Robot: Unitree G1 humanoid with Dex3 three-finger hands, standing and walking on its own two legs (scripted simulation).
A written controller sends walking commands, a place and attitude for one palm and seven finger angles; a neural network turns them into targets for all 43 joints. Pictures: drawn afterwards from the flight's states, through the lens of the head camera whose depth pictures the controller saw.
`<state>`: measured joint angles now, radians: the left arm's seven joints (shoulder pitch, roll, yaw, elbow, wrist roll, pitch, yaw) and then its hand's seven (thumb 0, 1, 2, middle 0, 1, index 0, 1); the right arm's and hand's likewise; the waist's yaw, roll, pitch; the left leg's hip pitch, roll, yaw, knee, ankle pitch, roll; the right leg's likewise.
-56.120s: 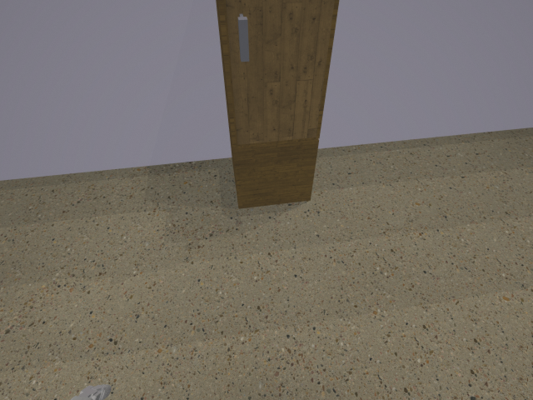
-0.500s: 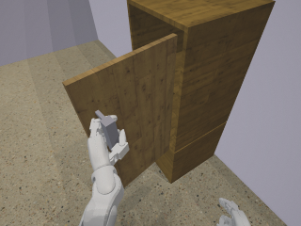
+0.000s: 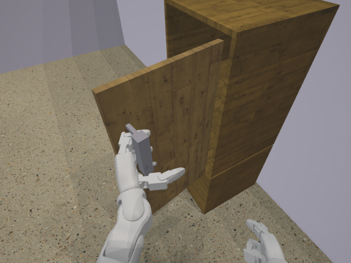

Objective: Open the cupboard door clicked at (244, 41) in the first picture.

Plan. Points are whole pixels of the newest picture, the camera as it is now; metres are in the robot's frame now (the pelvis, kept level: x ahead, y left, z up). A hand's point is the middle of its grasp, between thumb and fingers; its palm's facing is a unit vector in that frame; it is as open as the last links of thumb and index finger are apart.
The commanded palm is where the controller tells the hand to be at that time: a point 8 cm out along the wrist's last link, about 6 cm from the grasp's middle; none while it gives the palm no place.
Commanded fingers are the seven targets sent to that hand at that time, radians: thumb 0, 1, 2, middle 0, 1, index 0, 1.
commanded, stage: open thumb and fingers to let go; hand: left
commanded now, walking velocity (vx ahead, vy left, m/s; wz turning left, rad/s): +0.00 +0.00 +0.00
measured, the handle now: (138, 149) +0.34 +0.12 +0.10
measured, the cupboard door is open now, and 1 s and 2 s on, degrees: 100 100 100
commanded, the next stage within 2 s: slide the hand sideways off the handle in 0.34 s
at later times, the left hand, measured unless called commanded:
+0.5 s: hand (153, 164) +0.30 +0.07 +0.10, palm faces +0.31 -0.95 -0.04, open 14.8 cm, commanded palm +0.26 +0.10 +0.10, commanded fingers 0.00 -0.50 0.30 -0.15 -0.30 -0.15 -0.30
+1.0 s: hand (144, 176) +0.27 +0.09 +0.10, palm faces -0.10 -0.99 +0.00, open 16.2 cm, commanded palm +0.22 +0.14 +0.10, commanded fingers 0.00 -0.50 0.30 -0.15 -0.30 -0.15 -0.30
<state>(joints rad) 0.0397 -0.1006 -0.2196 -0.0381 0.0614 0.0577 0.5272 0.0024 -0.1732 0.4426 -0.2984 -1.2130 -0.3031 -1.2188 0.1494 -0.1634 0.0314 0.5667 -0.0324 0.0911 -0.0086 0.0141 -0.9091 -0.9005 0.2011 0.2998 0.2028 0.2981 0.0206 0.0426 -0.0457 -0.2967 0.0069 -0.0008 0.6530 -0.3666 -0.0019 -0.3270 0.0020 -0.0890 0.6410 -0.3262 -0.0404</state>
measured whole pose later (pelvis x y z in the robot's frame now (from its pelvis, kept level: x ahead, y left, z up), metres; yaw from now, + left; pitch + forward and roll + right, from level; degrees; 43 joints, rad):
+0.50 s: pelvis -0.02 +0.01 +0.00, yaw +0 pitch +1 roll +0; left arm -0.10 -0.11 -0.21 0.07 0.09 0.06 0.53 -0.01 -0.50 0.30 -0.40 -0.64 -0.34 -0.68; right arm 0.17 -0.18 0.02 0.61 -0.03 0.07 0.01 0.01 -0.91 -0.90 0.20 0.30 0.20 0.30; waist 0.03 0.04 -0.03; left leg -0.36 -0.01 0.00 0.70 -0.35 0.01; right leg -0.38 -0.02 -0.09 0.68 -0.31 -0.03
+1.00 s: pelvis +0.00 +0.02 +0.00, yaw -2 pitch +1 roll +0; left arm 0.15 0.07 -0.13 -0.14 -0.09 -0.02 0.02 -0.01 -0.50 0.30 -0.15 -0.38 -0.15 -0.37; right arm 0.23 -0.20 0.06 0.50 0.02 -0.06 0.01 0.02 -0.91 -0.90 0.20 0.30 0.20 0.30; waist 0.01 0.03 -0.05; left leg -0.31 0.00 0.04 0.67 -0.38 0.02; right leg -0.36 0.00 -0.04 0.66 -0.32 -0.02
